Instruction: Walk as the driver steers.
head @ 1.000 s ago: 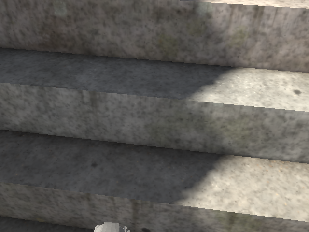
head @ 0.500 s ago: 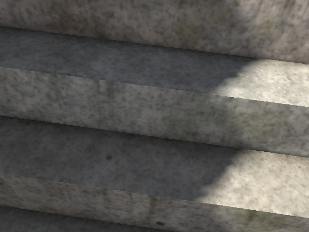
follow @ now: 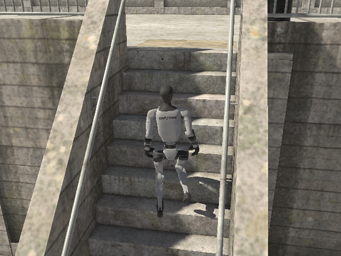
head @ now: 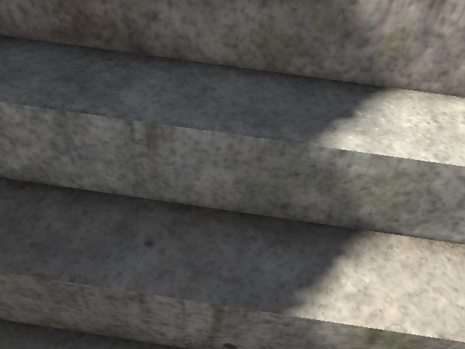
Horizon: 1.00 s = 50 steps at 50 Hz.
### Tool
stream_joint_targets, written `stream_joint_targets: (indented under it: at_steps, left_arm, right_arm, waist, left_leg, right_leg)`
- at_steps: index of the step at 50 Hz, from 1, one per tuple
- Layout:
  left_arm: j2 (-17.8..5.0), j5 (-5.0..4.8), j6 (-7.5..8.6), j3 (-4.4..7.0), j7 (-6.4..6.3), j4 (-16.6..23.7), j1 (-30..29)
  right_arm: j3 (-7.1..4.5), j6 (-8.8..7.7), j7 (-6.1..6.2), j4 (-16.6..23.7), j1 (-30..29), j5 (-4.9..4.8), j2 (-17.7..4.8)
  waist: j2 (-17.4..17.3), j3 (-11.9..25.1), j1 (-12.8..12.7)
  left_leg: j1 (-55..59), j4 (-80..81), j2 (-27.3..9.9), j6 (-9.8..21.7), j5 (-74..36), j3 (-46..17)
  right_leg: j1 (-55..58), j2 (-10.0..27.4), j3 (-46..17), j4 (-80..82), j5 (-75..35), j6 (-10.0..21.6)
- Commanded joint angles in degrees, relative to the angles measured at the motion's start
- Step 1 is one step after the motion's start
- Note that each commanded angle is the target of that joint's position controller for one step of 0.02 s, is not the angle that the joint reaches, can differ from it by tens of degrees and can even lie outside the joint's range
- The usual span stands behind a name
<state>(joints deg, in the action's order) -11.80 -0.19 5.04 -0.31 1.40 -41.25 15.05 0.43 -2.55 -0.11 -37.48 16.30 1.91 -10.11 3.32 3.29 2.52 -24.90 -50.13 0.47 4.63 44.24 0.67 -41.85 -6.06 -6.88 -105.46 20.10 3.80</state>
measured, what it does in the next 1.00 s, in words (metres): steps on the spot: right foot, then left foot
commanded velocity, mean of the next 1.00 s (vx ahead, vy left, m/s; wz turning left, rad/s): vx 0.28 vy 0.00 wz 0.00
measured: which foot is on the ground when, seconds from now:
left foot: down 0.00-0.24, up 0.26-0.70, down 0.72-1.00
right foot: up 0.00-0.26, down 0.28-0.74, up 0.76-1.00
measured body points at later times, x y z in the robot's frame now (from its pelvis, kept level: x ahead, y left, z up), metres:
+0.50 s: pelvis +0.00 -0.09 +0.04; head +0.00 -0.12 +0.48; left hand -0.13 +0.09 -0.10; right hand +0.27 -0.19 -0.02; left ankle +0.01 +0.04 -0.43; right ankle +0.01 -0.19 -0.69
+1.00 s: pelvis +0.00 -0.07 +0.05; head +0.00 -0.07 +0.50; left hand +0.18 +0.10 -0.06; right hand -0.04 -0.29 -0.11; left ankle +0.02 +0.04 -0.68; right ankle +0.01 -0.22 -0.35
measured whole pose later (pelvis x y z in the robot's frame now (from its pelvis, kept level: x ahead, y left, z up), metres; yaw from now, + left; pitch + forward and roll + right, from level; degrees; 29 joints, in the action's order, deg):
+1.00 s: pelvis +0.00 -0.07 +0.05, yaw -2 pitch +2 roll +2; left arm -6.6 -0.5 3.4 -2.9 -0.2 -43.3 8.5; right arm 0.1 -2.8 1.0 -59.4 25.1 2.3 -8.0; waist 2.0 3.3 1.0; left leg -17.4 -29.0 0.4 2.5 14.1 5.5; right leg -64.7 -0.9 -8.3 -127.3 8.2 3.3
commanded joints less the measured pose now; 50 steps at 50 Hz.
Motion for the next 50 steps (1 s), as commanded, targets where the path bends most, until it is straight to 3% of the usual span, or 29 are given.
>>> stream_joint_targets:
  at_steps: [1, 3, 4, 7, 9, 10, 11, 12, 13, 14, 15, 16, 17, 18, 19, 22, 24, 27, 31, 32, 33, 35, 37, 38, 39, 40, 42, 45, 50]
  left_arm:
    - [-0.03, -0.74, 1.98, -1.68, 1.44, 10.22, -2.24]
    - [-4.92, -0.62, -1.26, 0.33, -0.41, 10.65, 1.06]
    - [-7.13, -1.07, -3.13, 1.42, -1.69, 10.24, 3.30]
    - [-5.29, 0.38, -6.07, 1.13, -4.65, 10.09, 0.60]
    - [-2.18, 2.51, -7.24, 0.79, -5.65, 5.06, 6.54]
    - [-4.26, 3.49, -6.93, 1.80, -4.92, 1.64, 11.53]
    - [-2.46, 4.00, -6.17, 2.12, -4.17, -1.66, 19.53]
    - [1.39, 4.12, -4.91, 1.41, -3.12, -6.92, 30.31]
    - [6.03, 1.99, -4.02, -0.49, -1.13, -13.21, 31.19]
    - [-13.48, 3.48, -1.77, 3.96, -2.46, -7.25, 6.86]
    - [-7.70, 3.33, -2.86, 3.36, -2.76, -1.82, 0.79]
    - [-1.07, 3.61, -4.13, 1.46, -2.54, -1.39, 0.26]
    - [-1.54, 1.89, -4.17, 2.05, -2.32, -2.62, 2.02]
    - [2.78, 0.09, -4.09, 1.25, -2.17, -8.49, 15.63]
    - [8.32, 1.30, -4.70, -0.65, -1.77, -11.41, 19.77]
    - [5.46, 1.53, -5.68, 0.46, -2.59, -10.92, 17.95]
    - [-1.03, 2.81, -5.16, 2.10, -4.41, -6.98, 8.85]
    - [0.91, 3.48, -5.12, 1.39, -6.07, -5.39, 6.28]
    - [3.20, 1.77, -8.03, 1.54, -8.27, -7.88, 10.67]
    - [1.62, 2.18, -8.41, 2.40, -8.50, -10.06, 16.94]
    - [-1.92, 2.83, -7.77, 3.09, -7.73, -9.54, 14.30]
    - [-1.89, 2.12, -6.87, 3.51, -6.57, -9.70, 12.15]
    - [0.37, 1.21, -5.52, 2.46, -5.21, -7.95, 5.92]
    - [4.23, -2.09, -4.20, 1.69, -5.74, -7.88, 5.01]
    - [3.01, -2.14, -3.43, 1.56, -5.73, -8.24, 1.50]
    - [2.58, -1.67, -2.75, 1.63, -4.93, -6.93, -1.17]
    - [5.03, -0.22, -1.45, 0.25, -3.40, -3.39, -0.98]
    - [6.66, -0.07, -0.69, -2.53, -1.80, 0.58, -5.21]
    - [6.82, -0.50, -1.34, -4.27, -1.42, 1.99, -8.97]
  right_arm:
    - [-1.86, -0.42, 0.57, 0.72, 1.18, -1.01, -7.05]
    - [-2.13, -2.50, -0.15, -0.76, -12.96, 1.40, -9.72]
    - [-2.28, -3.34, 0.05, -1.04, -16.39, 1.61, -10.25]
    - [-1.88, -3.88, 0.76, -1.40, -17.04, 1.37, -11.49]
    - [-0.69, -3.07, 1.25, 1.73, -22.34, 1.89, -10.47]
    - [0.10, -2.75, 1.14, 2.20, -20.33, 0.65, -8.46]
    - [0.74, -3.32, 0.97, 3.53, -21.68, -1.47, -7.39]
    - [2.48, -4.57, 0.17, 6.32, -28.07, -4.98, -2.22]
    - [5.55, -4.20, -0.03, 7.09, -26.68, -6.20, 6.08]
    - [1.73, -1.51, 0.72, 3.25, 7.32, -4.96, 4.74]
    - [1.53, -0.88, 0.87, -1.06, 9.58, -3.95, 1.37]
    - [1.69, -1.00, 0.02, 2.98, -4.42, -2.68, 0.45]
    - [2.15, -0.70, -0.01, 1.37, -5.25, -1.95, 2.11]
    - [3.59, -2.83, -0.48, 2.38, -17.08, -0.92, 6.40]
    - [3.44, -2.86, -1.89, 0.91, -17.73, -2.12, 7.75]
    - [4.31, -3.30, -4.14, 0.10, -12.93, -1.54, 10.72]
    - [2.79, -1.83, -2.51, 1.32, -11.89, -3.48, 4.83]
    - [0.81, 3.14, 1.27, 0.40, -18.72, -3.41, 1.24]
    - [0.92, 5.62, 2.61, -2.70, -19.80, -4.77, 3.36]
    - [0.25, 6.16, 2.50, -4.22, -20.41, -5.88, 1.68]
    - [-0.98, 6.19, 3.32, -6.94, -16.13, -7.35, 1.14]
    - [-2.27, 5.83, 3.68, -10.87, -11.39, -5.48, -2.71]
    - [-1.67, 4.24, 2.51, -14.74, -1.88, -4.15, -2.00]
    - [-3.22, 3.33, 2.00, -15.72, 1.82, -1.39, -5.52]
    - [-3.97, 2.84, 1.70, -18.63, 9.93, 0.44, -5.41]
    - [-3.28, 2.06, 1.89, -19.60, 10.41, 1.05, -2.97]
    - [-1.94, 1.37, 2.57, -16.25, -0.09, 0.65, -3.17]
    - [-0.69, 0.49, 1.52, -17.61, 4.66, 0.54, -0.78]
    - [-0.74, -2.22, 0.92, -19.54, 9.46, 0.37, -2.48]
  waist:
    - [-13.14, 2.95, -5.16]
    - [-16.07, 2.01, -15.43]
    - [-14.86, 1.53, -18.03]
    - [-10.45, -4.12, -16.75]
    - [-6.27, -1.64, -17.96]
    - [-3.44, -0.36, -16.34]
    - [-6.56, 2.40, -18.01]
    - [-5.31, 1.63, -22.66]
    - [5.76, -2.84, -17.72]
    - [24.42, -1.28, 9.88]
    - [14.29, 3.30, 5.10]
    - [5.15, -2.57, 0.96]
    - [0.70, -2.14, 1.12]
    - [-4.74, -2.09, -7.85]
    - [-5.24, 1.22, -7.25]
    - [-3.40, 4.76, -3.42]
    - [0.53, 6.65, 0.51]
    - [-0.58, 0.54, -4.56]
    - [8.34, -6.34, -7.47]
    - [10.02, -8.06, -10.64]
    - [14.74, -8.65, -7.73]
    - [7.99, -9.90, -7.04]
    - [0.77, -5.33, -3.06]
    - [-15.19, -5.00, -1.88]
    - [-16.89, -3.15, 2.58]
    - [-14.67, -3.06, 1.41]
    - [-10.28, -3.15, -4.49]
    - [-3.97, -3.25, -3.20]
    - [-5.57, -4.31, -2.56]
  left_leg:
    - [18.29, 24.32, -16.15, 8.99, -23.04, -25.45]
    - [4.26, 25.51, -16.52, 7.90, -47.59, -16.83]
    - [-1.40, 25.65, -16.82, 6.10, -42.69, -13.53]
    - [-11.91, 25.97, -16.45, 4.04, -33.63, -9.22]
    - [-16.95, 18.31, -13.28, 1.60, -49.73, 0.59]
    - [-12.66, 9.13, -11.06, 2.71, -61.47, 5.85]
    - [-9.32, -1.18, -11.92, 3.80, -71.95, 5.90]
    - [-8.31, -19.03, -9.73, 2.09, -72.71, 7.61]
    - [-13.90, -43.29, -3.46, 1.48, -26.25, 8.04]
    - [-26.61, -58.82, 4.07, 0.59, -34.43, -12.59]
    - [-23.71, -63.57, 4.48, -1.66, -37.40, -17.35]
    - [-20.88, -60.74, 3.60, -1.17, -41.36, -13.22]
    - [-19.97, -52.26, 1.20, -0.92, -41.76, -9.70]
    - [-26.38, -50.37, 2.64, -1.61, -37.51, -5.10]
    - [-27.78, -57.93, 3.76, -1.22, -37.69, -1.75]
    - [-41.56, -68.34, 2.79, -3.05, -36.29, -4.47]
    - [-37.53, -63.08, -2.56, -5.79, -40.90, -6.70]
    - [-28.65, -46.93, -3.08, -10.56, -44.84, -3.31]
    - [-9.72, -5.65, -1.07, -11.67, -31.88, 3.03]
    - [-5.80, 3.74, 2.55, -10.84, -22.75, 10.20]
    - [1.56, 10.07, 0.90, -8.43, -18.74, 5.95]
    - [6.17, 25.30, 0.64, -3.68, -20.02, 5.06]
    - [18.87, 29.32, -7.20, -0.66, -27.49, -4.31]
    - [24.31, 34.50, -15.12, 6.13, -11.37, -19.56]
    - [23.29, 42.78, -23.78, 12.54, -2.86, -35.88]
    - [21.77, 42.48, -24.28, 13.33, -7.47, -39.32]
    - [19.07, 36.04, -18.79, 9.00, -14.08, -25.28]
    - [16.34, 32.84, -14.55, 7.35, -20.77, -15.66]
    - [13.97, 36.62, -17.14, 9.38, -14.03, -16.27]
  right_leg:
    - [-25.64, 5.03, -3.03, -18.10, -0.55, -4.59]
    - [-16.36, 5.00, 4.61, -29.81, 3.14, -7.82]
    - [-12.23, 5.60, 3.31, -29.13, 0.19, -8.63]
    - [-1.44, 9.56, 5.54, -5.97, -7.97, -6.93]
    - [16.07, 8.22, 10.50, 17.22, -14.63, -1.97]
    - [21.24, 5.73, 13.45, 34.67, -15.53, 0.25]
    - [27.65, 5.38, 15.44, 50.94, -20.83, 2.80]
    - [32.45, 8.41, 14.16, 73.13, -29.00, 6.10]
    - [32.07, 12.98, 8.27, 89.94, -39.87, 10.10]
    - [24.70, 21.06, -36.79, 83.49, -0.55, 15.97]
    - [19.02, 23.08, -31.16, 75.92, 6.87, 15.09]
    - [6.69, 16.86, -22.90, 76.24, 12.37, 8.96]
    - [6.20, 12.87, -15.53, 73.13, 7.79, 5.73]
    - [17.12, 10.63, -5.59, 72.67, -14.37, 3.34]
    - [24.62, 9.75, -2.46, 71.61, -27.53, 2.62]
    - [36.66, 13.29, -11.35, 72.58, -41.74, 6.77]
    - [29.65, 18.46, -21.27, 77.40, -24.13, 10.34]
    - [18.68, 16.99, -27.11, 85.01, 10.29, 9.76]
    - [16.93, 12.01, -16.12, 87.55, 15.33, 8.18]
    - [16.54, 13.00, -14.75, 91.44, 19.45, 9.88]
    - [16.05, 15.00, -16.93, 91.69, 21.52, 10.98]
    - [16.67, 14.35, -16.67, 85.73, 23.73, 11.01]
    - [7.37, 9.20, -9.95, 67.75, 10.59, 7.66]
    - [-7.10, 3.73, 1.45, 58.53, 3.67, 4.50]
    - [-11.94, 4.86, 2.46, 38.28, 4.12, 2.48]
    - [-16.27, 3.10, -1.80, 13.67, 1.86, 0.15]
    - [-24.86, 3.29, -5.44, -11.08, -4.02, -1.10]
    - [-30.79, 3.84, -3.24, -21.64, -9.50, -0.49]
    - [-39.76, 8.52, -2.05, -24.91, -14.28, -0.87]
